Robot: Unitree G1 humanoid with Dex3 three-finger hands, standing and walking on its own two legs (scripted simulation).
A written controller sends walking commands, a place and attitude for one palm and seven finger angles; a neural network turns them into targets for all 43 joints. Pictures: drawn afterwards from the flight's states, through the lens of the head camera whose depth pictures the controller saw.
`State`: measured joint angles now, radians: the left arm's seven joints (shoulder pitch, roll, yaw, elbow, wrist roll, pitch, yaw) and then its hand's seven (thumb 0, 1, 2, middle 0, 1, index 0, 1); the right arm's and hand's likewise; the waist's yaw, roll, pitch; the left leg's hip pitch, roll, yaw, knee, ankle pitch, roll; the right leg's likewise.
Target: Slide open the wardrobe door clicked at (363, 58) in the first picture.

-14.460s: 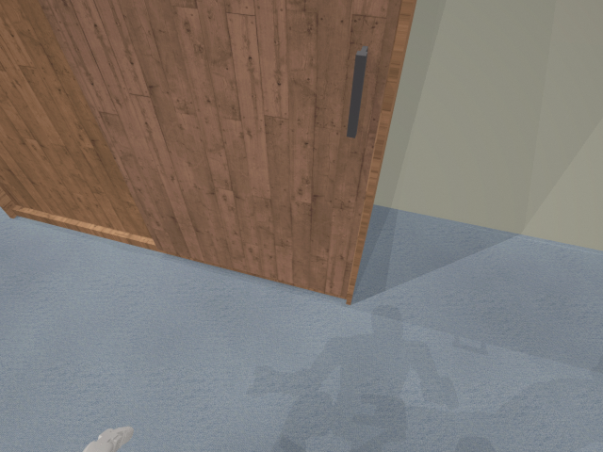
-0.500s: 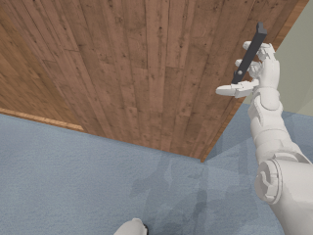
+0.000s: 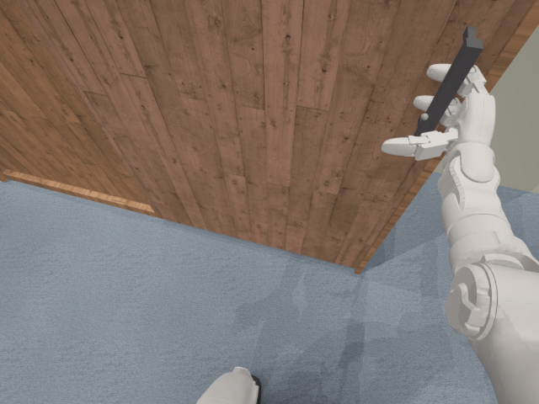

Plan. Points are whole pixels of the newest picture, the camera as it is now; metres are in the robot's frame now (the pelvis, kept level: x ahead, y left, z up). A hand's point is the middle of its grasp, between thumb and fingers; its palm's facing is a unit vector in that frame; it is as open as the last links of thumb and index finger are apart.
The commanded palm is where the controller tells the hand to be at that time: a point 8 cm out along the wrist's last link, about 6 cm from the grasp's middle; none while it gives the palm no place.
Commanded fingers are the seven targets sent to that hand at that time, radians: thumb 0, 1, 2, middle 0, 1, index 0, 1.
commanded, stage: grip the handle and tug to test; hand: right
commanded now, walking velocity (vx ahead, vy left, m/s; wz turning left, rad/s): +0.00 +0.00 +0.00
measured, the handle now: (442, 91) +0.57 -0.13 +0.13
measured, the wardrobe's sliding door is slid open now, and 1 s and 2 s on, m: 0.00 0.00 0.00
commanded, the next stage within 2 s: tug the door sideways, standing still in 1.34 s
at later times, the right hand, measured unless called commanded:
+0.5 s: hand (422, 115) +0.52 -0.11 +0.12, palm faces +0.07 +1.00 -0.03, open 7.2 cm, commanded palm +0.49 -0.15 +0.13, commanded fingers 0.00 -0.90 -0.90 0.45 1.40 0.45 1.40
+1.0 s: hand (421, 115) +0.52 -0.10 +0.12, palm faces +0.09 +1.00 -0.03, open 5.4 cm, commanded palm +0.47 -0.14 +0.13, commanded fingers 0.00 -0.90 -0.90 0.45 1.40 0.45 1.40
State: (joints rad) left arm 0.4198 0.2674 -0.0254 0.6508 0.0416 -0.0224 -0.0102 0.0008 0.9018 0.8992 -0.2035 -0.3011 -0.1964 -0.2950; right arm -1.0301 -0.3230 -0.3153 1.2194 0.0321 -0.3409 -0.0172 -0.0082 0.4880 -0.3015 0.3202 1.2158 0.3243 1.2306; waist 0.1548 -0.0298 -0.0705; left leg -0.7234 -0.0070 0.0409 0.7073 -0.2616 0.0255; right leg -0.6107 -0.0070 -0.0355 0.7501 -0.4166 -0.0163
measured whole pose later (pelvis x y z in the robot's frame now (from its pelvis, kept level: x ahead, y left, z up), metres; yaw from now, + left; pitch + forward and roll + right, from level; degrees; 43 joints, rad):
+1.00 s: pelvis +0.02 +0.00 +0.00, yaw +0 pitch +16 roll +0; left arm 0.43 0.26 0.00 0.65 0.04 -0.02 -0.03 0.00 0.90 0.90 -0.20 -0.30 -0.20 -0.29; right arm -0.93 -0.26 -0.26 1.09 0.07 -0.30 -0.07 0.01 -0.79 -0.81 0.39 1.40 0.36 1.40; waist 0.12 -0.05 -0.09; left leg -0.67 -0.02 0.04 0.68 -0.28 0.03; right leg -0.56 -0.01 -0.03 0.71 -0.42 -0.01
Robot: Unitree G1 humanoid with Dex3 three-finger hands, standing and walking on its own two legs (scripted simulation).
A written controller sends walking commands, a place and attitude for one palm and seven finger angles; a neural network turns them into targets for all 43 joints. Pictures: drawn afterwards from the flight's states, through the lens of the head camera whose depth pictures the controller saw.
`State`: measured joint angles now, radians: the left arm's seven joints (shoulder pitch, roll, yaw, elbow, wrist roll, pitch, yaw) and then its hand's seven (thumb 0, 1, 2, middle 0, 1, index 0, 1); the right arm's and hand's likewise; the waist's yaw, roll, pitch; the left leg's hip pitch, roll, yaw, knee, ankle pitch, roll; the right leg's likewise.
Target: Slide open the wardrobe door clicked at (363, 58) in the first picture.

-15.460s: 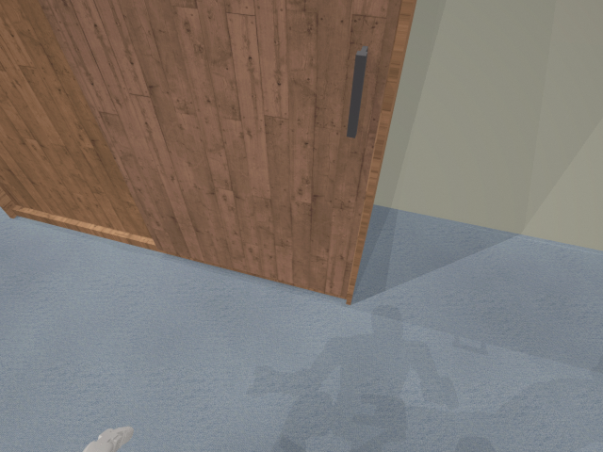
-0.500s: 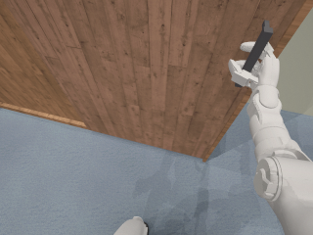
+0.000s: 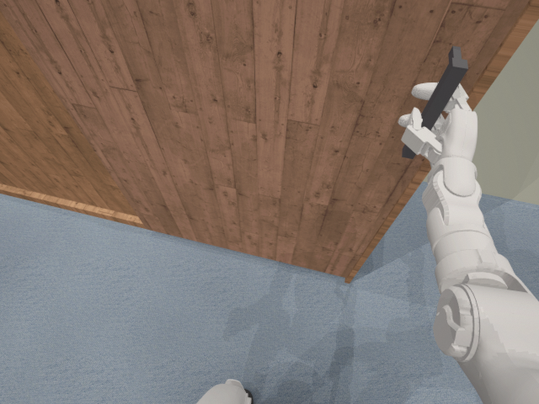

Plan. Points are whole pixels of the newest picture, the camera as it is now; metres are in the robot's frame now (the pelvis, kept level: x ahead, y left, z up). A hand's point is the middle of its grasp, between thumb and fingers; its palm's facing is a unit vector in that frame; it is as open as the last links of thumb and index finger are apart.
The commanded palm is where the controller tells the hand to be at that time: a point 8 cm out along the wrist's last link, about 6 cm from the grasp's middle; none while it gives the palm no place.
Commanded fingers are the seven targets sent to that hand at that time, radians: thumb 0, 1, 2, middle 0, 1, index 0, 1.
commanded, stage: grip the handle and tug to test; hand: right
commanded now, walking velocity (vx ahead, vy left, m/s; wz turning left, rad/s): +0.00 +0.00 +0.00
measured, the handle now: (429, 107) +0.55 -0.14 +0.12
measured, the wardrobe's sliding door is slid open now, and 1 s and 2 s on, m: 0.00 0.00 0.01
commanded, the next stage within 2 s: tug the door sideways, standing still in 0.34 s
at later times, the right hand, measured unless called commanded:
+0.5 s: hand (411, 134) +0.50 -0.11 +0.12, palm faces +0.06 +1.00 -0.02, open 5.9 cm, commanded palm +0.46 -0.15 +0.12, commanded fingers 0.00 -0.90 -0.90 0.45 1.40 0.45 1.40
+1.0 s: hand (408, 130) +0.50 -0.11 +0.12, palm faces +0.12 +0.99 -0.05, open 5.7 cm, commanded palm +0.48 -0.10 +0.12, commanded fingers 0.00 -0.90 -0.90 0.45 1.40 0.45 1.40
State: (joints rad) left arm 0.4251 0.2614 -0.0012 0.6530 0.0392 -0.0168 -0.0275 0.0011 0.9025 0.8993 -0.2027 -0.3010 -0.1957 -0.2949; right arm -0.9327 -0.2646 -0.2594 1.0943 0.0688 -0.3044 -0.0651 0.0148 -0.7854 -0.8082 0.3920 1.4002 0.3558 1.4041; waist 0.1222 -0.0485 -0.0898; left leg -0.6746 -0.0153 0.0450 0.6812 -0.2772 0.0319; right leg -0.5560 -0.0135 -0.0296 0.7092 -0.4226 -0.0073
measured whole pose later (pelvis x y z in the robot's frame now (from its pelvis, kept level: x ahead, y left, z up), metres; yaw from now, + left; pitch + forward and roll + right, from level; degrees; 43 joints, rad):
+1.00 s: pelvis +0.02 -0.01 +0.01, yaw -4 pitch +15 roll +1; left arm 0.41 0.22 0.02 0.74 0.05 -0.11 -0.04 0.00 0.90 0.90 -0.20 -0.30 -0.19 -0.29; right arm -0.89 -0.14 -0.10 0.98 0.11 -0.23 -0.17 0.02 -0.79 -0.83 0.33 1.40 0.29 1.40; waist 0.07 -0.07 -0.09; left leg -0.60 0.01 0.05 0.65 -0.26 0.02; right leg -0.50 0.02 0.03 0.67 -0.37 0.01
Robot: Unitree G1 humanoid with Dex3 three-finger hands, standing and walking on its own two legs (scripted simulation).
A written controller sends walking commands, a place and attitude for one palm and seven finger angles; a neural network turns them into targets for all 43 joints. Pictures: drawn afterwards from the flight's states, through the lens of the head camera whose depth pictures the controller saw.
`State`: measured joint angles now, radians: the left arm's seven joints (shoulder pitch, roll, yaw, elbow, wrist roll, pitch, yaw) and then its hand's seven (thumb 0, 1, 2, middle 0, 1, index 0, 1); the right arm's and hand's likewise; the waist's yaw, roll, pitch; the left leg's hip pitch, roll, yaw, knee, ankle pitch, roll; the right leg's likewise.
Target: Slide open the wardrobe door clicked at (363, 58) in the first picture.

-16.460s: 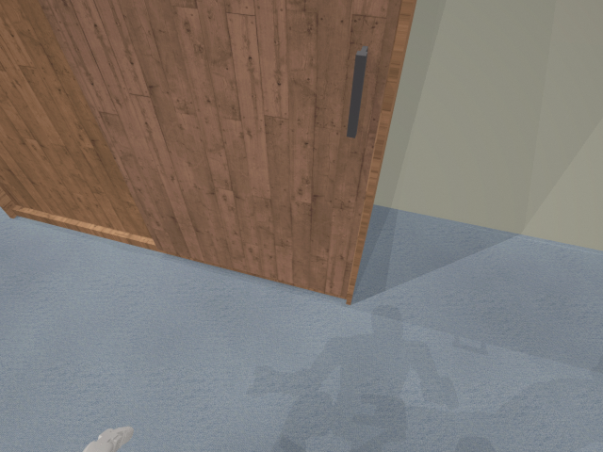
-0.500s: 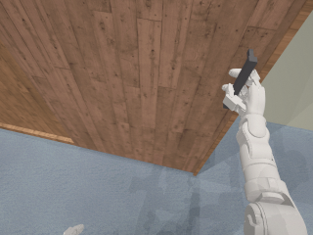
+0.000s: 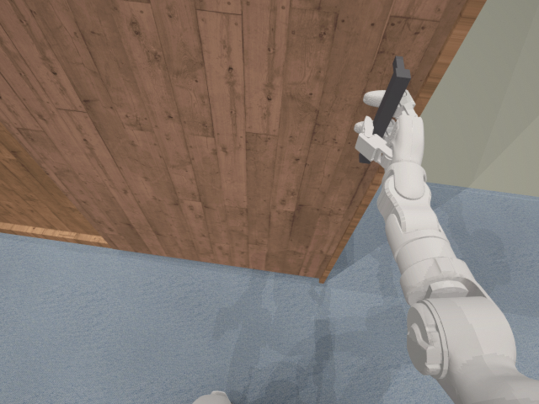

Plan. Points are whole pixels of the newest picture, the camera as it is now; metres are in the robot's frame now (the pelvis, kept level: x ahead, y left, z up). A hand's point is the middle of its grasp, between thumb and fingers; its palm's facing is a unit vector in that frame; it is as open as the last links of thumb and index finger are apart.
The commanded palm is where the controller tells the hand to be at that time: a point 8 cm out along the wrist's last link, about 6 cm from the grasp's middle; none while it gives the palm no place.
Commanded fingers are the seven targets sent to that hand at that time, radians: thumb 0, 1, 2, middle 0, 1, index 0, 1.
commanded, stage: tug the door sideways, standing still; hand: right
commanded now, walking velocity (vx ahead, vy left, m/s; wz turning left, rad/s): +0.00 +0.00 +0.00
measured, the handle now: (380, 114) +0.54 -0.09 +0.11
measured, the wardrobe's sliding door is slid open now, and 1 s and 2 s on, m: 0.00 0.01 0.21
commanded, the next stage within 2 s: step sideways, sliding the door along in 0.36 s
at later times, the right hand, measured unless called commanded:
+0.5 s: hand (358, 139) +0.48 -0.06 +0.11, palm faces +0.05 +1.00 -0.05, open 5.8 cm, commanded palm +0.47 -0.09 +0.12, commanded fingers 0.00 -0.90 -0.90 0.45 1.40 0.45 1.40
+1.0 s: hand (355, 139) +0.49 -0.06 +0.11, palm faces +0.08 +0.98 -0.16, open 6.1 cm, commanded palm +0.47 -0.04 +0.12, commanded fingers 0.00 -0.90 -0.90 0.45 1.40 0.45 1.40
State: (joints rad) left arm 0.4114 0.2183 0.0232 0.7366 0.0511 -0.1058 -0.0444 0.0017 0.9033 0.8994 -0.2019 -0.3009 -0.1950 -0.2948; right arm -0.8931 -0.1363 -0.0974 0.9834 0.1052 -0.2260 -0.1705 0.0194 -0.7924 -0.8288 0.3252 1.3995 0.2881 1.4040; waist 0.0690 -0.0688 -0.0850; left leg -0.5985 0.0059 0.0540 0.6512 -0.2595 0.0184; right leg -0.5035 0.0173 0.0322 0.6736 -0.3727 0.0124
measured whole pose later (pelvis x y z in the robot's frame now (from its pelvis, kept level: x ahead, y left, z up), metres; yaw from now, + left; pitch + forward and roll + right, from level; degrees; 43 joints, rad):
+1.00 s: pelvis +0.02 +0.07 +0.00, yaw -3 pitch +1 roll -1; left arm 0.22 0.27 0.02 0.72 -0.02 -0.12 0.10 0.01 0.91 0.90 -0.20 -0.30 -0.20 -0.30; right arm -0.88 -0.20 0.02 0.81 0.14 -0.14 -0.11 0.01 -0.79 -0.83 0.35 1.31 0.18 1.40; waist -0.03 -0.06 0.23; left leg -0.39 -0.03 0.08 0.79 -0.36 0.05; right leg -0.32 -0.07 -0.03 0.63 -0.16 0.02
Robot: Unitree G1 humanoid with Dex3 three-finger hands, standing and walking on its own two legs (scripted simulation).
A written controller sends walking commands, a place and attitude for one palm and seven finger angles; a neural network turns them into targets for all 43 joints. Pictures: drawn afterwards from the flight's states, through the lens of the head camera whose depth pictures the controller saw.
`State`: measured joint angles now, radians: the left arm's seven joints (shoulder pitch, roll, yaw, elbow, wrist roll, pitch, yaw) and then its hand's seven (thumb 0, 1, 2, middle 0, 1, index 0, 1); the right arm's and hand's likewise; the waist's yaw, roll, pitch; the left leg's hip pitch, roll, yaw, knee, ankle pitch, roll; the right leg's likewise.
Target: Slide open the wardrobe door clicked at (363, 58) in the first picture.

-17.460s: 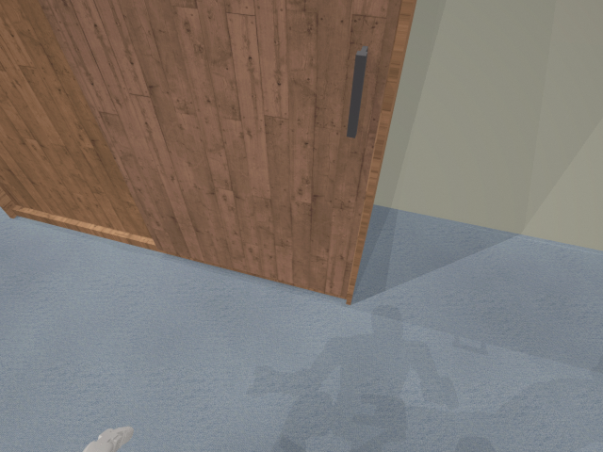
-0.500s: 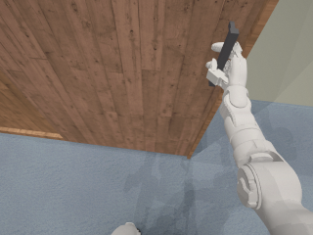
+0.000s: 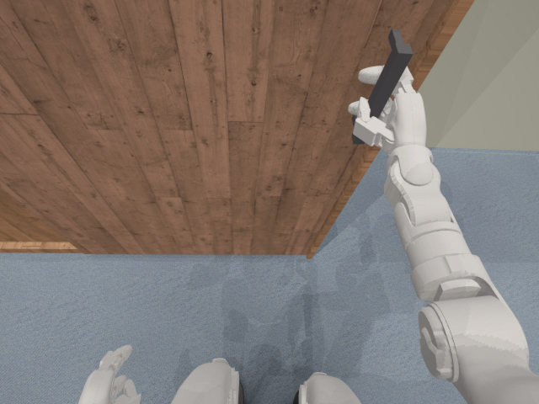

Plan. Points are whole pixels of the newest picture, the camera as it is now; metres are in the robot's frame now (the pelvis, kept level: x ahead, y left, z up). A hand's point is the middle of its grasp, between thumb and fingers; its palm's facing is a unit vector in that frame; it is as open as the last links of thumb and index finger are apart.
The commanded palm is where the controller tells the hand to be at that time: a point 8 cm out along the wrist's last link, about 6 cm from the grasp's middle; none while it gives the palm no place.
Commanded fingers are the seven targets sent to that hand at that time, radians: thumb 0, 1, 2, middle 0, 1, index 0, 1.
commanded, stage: step sideways, sliding the door along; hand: right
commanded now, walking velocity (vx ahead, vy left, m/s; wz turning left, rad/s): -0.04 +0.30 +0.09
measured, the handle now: (375, 92) +0.53 -0.13 +0.11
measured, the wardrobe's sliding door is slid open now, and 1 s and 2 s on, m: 0.01 0.21 0.41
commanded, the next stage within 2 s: none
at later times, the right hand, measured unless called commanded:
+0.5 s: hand (317, 117) +0.48 -0.04 +0.11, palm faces +0.22 +0.96 -0.15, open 6.2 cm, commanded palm +0.45 +0.01 +0.12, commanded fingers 0.00 -0.90 -0.90 0.45 1.40 0.45 1.40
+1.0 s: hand (213, 118) +0.46 +0.10 +0.11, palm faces +0.04 +1.00 -0.09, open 6.0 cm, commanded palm +0.44 +0.12 +0.11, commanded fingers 0.00 -0.90 -0.90 0.45 1.40 0.45 1.40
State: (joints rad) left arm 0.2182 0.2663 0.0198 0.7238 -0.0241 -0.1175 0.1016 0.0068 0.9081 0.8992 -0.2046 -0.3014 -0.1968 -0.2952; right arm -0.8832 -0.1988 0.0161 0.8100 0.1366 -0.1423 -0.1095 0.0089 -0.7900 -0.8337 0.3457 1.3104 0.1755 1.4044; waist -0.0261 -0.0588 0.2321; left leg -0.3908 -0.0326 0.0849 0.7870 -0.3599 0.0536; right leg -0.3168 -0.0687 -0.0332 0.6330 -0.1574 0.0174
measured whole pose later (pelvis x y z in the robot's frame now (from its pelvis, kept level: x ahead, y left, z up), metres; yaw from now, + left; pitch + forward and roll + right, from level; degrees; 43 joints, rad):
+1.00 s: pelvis +0.14 +0.19 +0.00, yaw -7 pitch +1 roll -2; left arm 0.10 0.23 0.01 0.50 -0.01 -0.15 -0.03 0.01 0.90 0.90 -0.20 -0.30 -0.19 -0.29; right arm -0.25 -0.02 0.26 -0.03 0.00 -0.12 -0.12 0.01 -0.80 -0.83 0.36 1.39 0.19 1.40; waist -0.13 -0.06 0.23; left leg -0.51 0.01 0.02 0.82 -0.32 -0.01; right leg -0.18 -0.10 -0.22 0.68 -0.45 0.05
